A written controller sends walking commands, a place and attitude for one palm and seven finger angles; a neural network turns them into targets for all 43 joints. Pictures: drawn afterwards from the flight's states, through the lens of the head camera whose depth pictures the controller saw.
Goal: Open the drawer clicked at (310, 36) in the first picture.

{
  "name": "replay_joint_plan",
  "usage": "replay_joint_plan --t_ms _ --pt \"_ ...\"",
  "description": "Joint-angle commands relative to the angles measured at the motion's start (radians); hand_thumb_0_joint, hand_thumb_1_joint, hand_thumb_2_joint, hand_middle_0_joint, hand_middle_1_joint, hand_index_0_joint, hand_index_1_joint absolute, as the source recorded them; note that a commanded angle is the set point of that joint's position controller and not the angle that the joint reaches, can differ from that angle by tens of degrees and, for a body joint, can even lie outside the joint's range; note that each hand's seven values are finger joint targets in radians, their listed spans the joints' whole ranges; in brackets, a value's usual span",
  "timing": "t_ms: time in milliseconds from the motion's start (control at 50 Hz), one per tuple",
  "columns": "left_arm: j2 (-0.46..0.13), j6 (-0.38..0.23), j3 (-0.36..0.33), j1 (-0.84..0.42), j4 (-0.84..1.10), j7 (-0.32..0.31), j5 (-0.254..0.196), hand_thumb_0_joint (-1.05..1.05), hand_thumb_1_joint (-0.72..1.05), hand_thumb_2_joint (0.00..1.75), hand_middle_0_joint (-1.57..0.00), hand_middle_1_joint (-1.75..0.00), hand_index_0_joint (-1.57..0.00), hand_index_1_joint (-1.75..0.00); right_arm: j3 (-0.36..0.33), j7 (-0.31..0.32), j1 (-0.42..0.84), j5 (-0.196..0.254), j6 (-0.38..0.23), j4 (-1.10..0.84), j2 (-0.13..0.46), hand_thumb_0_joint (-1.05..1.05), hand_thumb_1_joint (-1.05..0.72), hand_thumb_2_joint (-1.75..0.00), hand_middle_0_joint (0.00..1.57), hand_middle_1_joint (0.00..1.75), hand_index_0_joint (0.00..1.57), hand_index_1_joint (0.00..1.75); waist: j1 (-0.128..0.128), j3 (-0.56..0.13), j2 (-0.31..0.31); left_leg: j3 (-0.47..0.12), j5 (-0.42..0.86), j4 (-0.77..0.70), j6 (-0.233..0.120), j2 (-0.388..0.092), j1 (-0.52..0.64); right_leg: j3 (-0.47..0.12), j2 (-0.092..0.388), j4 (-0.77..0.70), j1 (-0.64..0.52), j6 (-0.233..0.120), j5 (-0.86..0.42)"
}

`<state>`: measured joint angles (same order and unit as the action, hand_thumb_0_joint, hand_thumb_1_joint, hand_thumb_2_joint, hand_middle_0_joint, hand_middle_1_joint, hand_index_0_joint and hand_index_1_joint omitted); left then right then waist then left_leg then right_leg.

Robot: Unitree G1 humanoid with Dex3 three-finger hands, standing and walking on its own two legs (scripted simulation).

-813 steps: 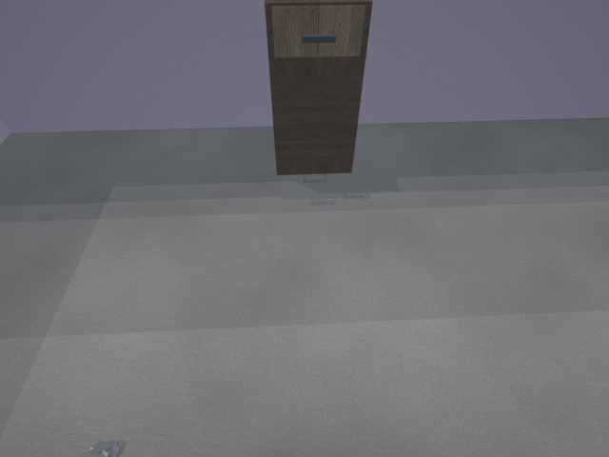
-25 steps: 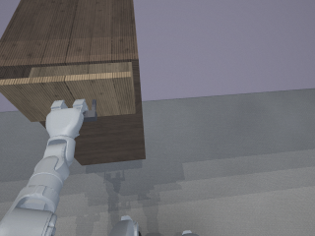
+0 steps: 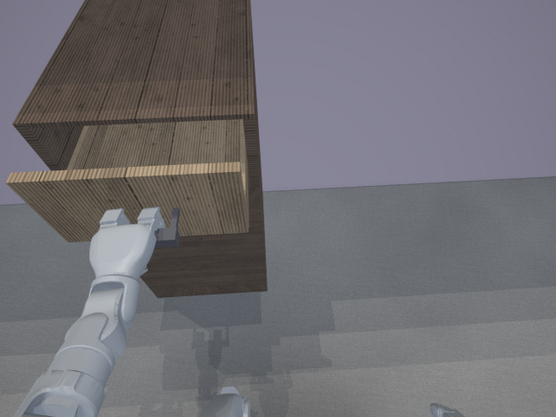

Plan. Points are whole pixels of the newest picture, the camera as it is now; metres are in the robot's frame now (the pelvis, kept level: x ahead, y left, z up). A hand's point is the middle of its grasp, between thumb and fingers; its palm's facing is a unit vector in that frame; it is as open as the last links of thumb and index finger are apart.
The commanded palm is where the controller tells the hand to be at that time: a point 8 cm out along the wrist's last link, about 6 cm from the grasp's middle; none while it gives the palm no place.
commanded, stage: pull the drawer open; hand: left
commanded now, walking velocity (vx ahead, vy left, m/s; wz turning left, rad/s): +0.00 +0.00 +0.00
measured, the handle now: (140, 227) +0.41 +0.24 -0.01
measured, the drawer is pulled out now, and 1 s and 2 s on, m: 0.11 0.23 0.30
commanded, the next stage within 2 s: open the thumb to release the handle in 1.96 s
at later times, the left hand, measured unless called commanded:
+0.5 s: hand (132, 297) +0.30 +0.24 -0.03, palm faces -0.01 -0.06 -1.00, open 5.5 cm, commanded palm +0.27 +0.23 +0.02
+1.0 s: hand (126, 335) +0.24 +0.23 -0.03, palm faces -0.02 -0.07 -1.00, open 5.6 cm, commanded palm +0.21 +0.22 +0.02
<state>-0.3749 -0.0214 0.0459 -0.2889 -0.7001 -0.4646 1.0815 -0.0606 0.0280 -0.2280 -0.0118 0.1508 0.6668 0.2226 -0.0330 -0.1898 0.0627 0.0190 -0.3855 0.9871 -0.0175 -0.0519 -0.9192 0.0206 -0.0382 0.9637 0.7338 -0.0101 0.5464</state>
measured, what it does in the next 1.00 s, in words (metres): stands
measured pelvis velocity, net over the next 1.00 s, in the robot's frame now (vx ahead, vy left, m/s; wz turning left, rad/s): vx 0.00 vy -0.01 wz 0.01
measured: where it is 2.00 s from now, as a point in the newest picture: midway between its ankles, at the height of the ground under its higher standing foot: outside the picture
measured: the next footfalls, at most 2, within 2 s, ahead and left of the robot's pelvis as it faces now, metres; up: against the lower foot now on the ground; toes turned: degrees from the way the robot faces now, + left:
none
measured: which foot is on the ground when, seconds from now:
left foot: down 0.00-1.00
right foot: down 0.00-1.00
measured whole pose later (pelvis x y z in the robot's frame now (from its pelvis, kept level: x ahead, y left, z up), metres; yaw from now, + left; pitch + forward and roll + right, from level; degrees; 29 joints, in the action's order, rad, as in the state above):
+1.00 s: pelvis +0.00 -0.01 +0.00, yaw +1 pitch +15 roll -1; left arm -0.33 0.05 0.09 0.21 -0.22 -0.49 1.08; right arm -0.03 0.01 -0.15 -0.03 0.12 0.59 0.22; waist 0.01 -0.18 0.06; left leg 0.02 -0.41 1.01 -0.01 -0.04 -0.86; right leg 0.02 -0.03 1.01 0.68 -0.02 0.58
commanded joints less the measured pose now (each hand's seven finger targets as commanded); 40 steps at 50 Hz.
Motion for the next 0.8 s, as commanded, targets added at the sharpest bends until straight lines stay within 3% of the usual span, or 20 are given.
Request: replay_joint_plan --t_ms 0,60,120,160,180,220,260,320,420,440,460,500,520,540,560,620,640,660,740,780 --pt "-0.182 -0.01 -0.09 -0.131 0.188 -0.029 -0.022 0.0 0.9 0.9 -0.4 -1.35 -0.4 -1.35 -0.051 0.012 -0.014 -0.005 -0.032 -0.105 0.138 0.0 -0.9 -0.9 0.2 0.3 0.2 0.3 0.017 -0.297 -0.023 0.006 0.299 -0.075 -0.029 0.054 0.385 0.007 -0.039 -0.141 -0.028 -0.023 -0.443" --pt "-0.159 -0.007 -0.077 -0.092 0.214 -0.034 -0.023 0.0 0.9 0.9 -0.4 -1.35 -0.4 -1.35 -0.051 0.008 -0.01 -0.005 -0.038 -0.111 0.138 0.0 -0.9 -0.9 0.2 0.3 0.2 0.3 0.015 -0.276 -0.026 0.002 0.291 -0.079 -0.028 0.051 0.386 0.013 -0.04 -0.139 -0.016 -0.025 -0.424" --pt "-0.178 0.001 -0.098 -0.05 0.252 -0.04 -0.027 0.0 0.9 0.9 -0.4 -1.35 -0.4 -1.35 -0.049 0.007 0.001 -0.006 -0.042 -0.116 0.141 0.0 -0.9 -0.9 0.2 0.3 0.2 0.3 0.026 -0.287 -0.013 0.002 0.3 -0.08 -0.027 0.053 0.383 0.011 -0.039 -0.135 -0.032 -0.028 -0.435" --pt "-0.146 0.006 -0.069 -0.044 0.277 -0.044 -0.025 0.0 0.9 0.9 -0.4 -1.35 -0.4 -1.35 -0.052 0.004 0.002 -0.007 -0.045 -0.119 0.139 0.0 -0.9 -0.9 0.2 0.3 0.2 0.3 0.019 -0.269 -0.016 0.001 0.293 -0.08 -0.027 0.05 0.395 0.015 -0.041 -0.135 -0.014 -0.027 -0.422" --pt "-0.154 0.007 -0.079 -0.028 0.299 -0.047 -0.027 0.0 0.9 0.9 -0.4 -1.35 -0.4 -1.35 -0.05 0.002 0.009 -0.007 -0.046 -0.12 0.139 0.0 -0.9 -0.9 0.2 0.3 0.2 0.3 0.025 -0.298 -0.023 0.005 0.302 -0.08 -0.027 0.051 0.399 0.012 -0.038 -0.135 -0.03 -0.024 -0.439" --pt "-0.163 0.018 -0.097 0.056 0.318 -0.05 -0.032 0.0 0.9 0.9 -0.4 -1.35 -0.4 -1.35 -0.049 0.0 0.016 -0.009 -0.048 -0.127 0.139 0.0 -0.9 -0.9 0.2 0.3 0.2 0.3 0.039 -0.301 -0.016 0.002 0.326 -0.081 -0.025 0.051 0.403 0.014 -0.04 -0.13 -0.05 -0.029 -0.463" --pt "-0.127 0.023 -0.064 0.072 0.363 -0.053 -0.031 0.0 0.9 0.9 -0.4 -1.35 -0.4 -1.35 -0.05 -0.002 0.023 -0.009 -0.049 -0.135 0.138 0.0 -0.9 -0.9 0.2 0.3 0.2 0.3 0.029 -0.279 -0.018 -0.001 0.332 -0.082 -0.025 0.049 0.416 0.018 -0.041 -0.128 -0.034 -0.028 -0.466" --pt "-0.135 0.04 -0.086 0.156 0.391 -0.056 -0.044 0.0 0.9 0.9 -0.4 -1.35 -0.4 -1.35 -0.047 -0.008 0.036 -0.01 -0.056 -0.144 0.139 0.0 -0.9 -0.9 0.2 0.3 0.2 0.3 0.036 -0.274 -0.035 -0.002 0.335 -0.085 -0.024 0.049 0.411 0.021 -0.039 -0.131 -0.055 -0.028 -0.472" --pt "-0.123 0.051 -0.072 0.189 0.471 -0.066 -0.03 0.0 0.9 0.9 -0.4 -1.35 -0.4 -1.35 -0.041 -0.011 0.062 -0.015 -0.058 -0.159 0.137 0.0 -0.9 -0.9 0.2 0.3 0.2 0.3 0.038 -0.255 0.008 -0.009 0.323 -0.091 -0.02 0.047 0.436 0.027 -0.039 -0.125 -0.021 -0.032 -0.425" --pt "-0.111 0.053 -0.059 0.184 0.483 -0.07 -0.023 0.0 0.9 0.9 -0.4 -1.35 -0.4 -1.35 -0.038 -0.012 0.074 -0.015 -0.056 -0.159 0.132 0.0 -0.9 -0.9 0.2 0.3 0.2 0.3 0.038 -0.264 0.003 -0.007 0.315 -0.089 -0.019 0.046 0.446 0.028 -0.038 -0.124 -0.009 -0.029 -0.417" --pt "-0.087 0.06 -0.039 0.202 0.475 -0.069 -0.024 0.0 0.9 0.9 -0.4 -1.35 -0.4 -1.35 -0.041 -0.013 0.067 -0.016 -0.059 -0.163 0.133 0.0 -0.9 -0.9 0.2 0.3 0.2 0.3 0.028 -0.228 -0.004 -0.012 0.304 -0.09 -0.02 0.046 0.442 0.033 -0.04 -0.127 0.002 -0.031 -0.403" --pt "-0.087 0.063 -0.04 0.223 0.502 -0.071 -0.028 0.0 0.9 0.9 -0.4 -1.35 -0.4 -1.35 -0.041 -0.012 0.075 -0.017 -0.063 -0.167 0.132 0.0 -0.9 -0.9 0.2 0.3 0.2 0.3 0.033 -0.249 -0.011 -0.009 0.308 -0.087 -0.021 0.047 0.448 0.031 -0.037 -0.128 -0.01 -0.029 -0.413" --pt "-0.116 0.067 -0.068 0.238 0.51 -0.072 -0.029 0.0 0.9 0.9 -0.4 -1.35 -0.4 -1.35 -0.036 -0.011 0.082 -0.019 -0.062 -0.172 0.134 0.0 -0.9 -0.9 0.2 0.3 0.2 0.3 0.039 -0.247 -0.016 -0.013 0.312 -0.088 -0.021 0.047 0.44 0.03 -0.036 -0.126 -0.02 -0.032 -0.416" --pt "-0.11 0.073 -0.064 0.247 0.5 -0.071 -0.022 0.0 0.9 0.9 -0.4 -1.35 -0.4 -1.35 -0.031 -0.01 0.093 -0.018 -0.058 -0.17 0.13 0.0 -0.9 -0.9 0.2 0.3 0.2 0.3 0.043 -0.246 -0.03 -0.009 0.303 -0.089 -0.02 0.048 0.437 0.029 -0.035 -0.124 -0.018 -0.028 -0.416" --pt "-0.089 0.076 -0.04 0.246 0.508 -0.067 -0.025 0.0 0.9 0.9 -0.4 -1.35 -0.4 -1.35 -0.034 -0.009 0.088 -0.017 -0.062 -0.176 0.131 0.0 -0.9 -0.9 0.2 0.3 0.2 0.3 0.031 -0.214 -0.025 -0.01 0.284 -0.088 -0.022 0.05 0.427 0.029 -0.034 -0.13 -0.009 -0.028 -0.404" --pt "-0.097 0.076 -0.044 0.233 0.533 -0.066 -0.018 0.0 0.9 0.9 -0.4 -1.35 -0.4 -1.35 -0.029 -0.006 0.101 -0.019 -0.063 -0.178 0.129 0.0 -0.9 -0.9 0.2 0.3 0.2 0.3 0.033 -0.225 -0.021 -0.018 0.278 -0.089 -0.021 0.047 0.439 0.029 -0.033 -0.127 0.002 -0.031 -0.376" --pt "-0.095 0.071 -0.043 0.241 0.555 -0.068 -0.013 0.0 0.9 0.9 -0.4 -1.35 -0.4 -1.35 -0.027 -0.007 0.111 -0.02 -0.062 -0.181 0.124 0.0 -0.9 -0.9 0.2 0.3 0.2 0.3 0.045 -0.253 -0.008 -0.014 0.286 -0.086 -0.02 0.049 0.453 0.026 -0.032 -0.12 0.002 -0.03 -0.382" --pt "-0.071 0.074 -0.023 0.291 0.56 -0.066 -0.017 0.0 0.9 0.9 -0.4 -1.35 -0.4 -1.35 -0.032 -0.008 0.105 -0.02 -0.066 -0.188 0.123 0.0 -0.9 -0.9 0.2 0.3 0.2 0.3 0.042 -0.239 -0.002 -0.013 0.296 -0.085 -0.021 0.05 0.459 0.029 -0.033 -0.123 -0.005 -0.032 -0.396" --pt "-0.068 0.072 -0.022 0.348 0.606 -0.061 -0.019 0.0 0.9 0.9 -0.4 -1.35 -0.4 -1.35 -0.021 -0.014 0.132 -0.023 -0.063 -0.202 0.119 0.0 -0.9 -0.9 0.2 0.3 0.2 0.3 0.05 -0.241 -0.03 -0.016 0.293 -0.083 -0.02 0.049 0.452 0.026 -0.03 -0.119 -0.008 -0.03 -0.398" --pt "-0.055 0.072 -0.005 0.365 0.62 -0.058 -0.02 0.0 0.9 0.9 -0.4 -1.35 -0.4 -1.35 -0.018 -0.017 0.138 -0.023 -0.064 -0.209 0.119 0.0 -0.9 -0.9 0.2 0.3 0.2 0.3 0.045 -0.204 -0.033 -0.017 0.267 -0.084 -0.019 0.05 0.433 0.028 -0.029 -0.123 0.001 -0.029 -0.38"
